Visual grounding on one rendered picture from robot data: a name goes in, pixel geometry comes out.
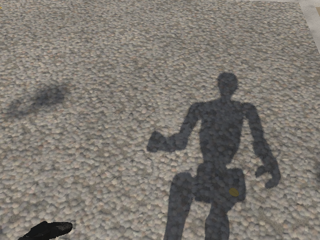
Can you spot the robot left hand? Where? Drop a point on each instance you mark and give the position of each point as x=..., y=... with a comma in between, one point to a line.
x=46, y=231

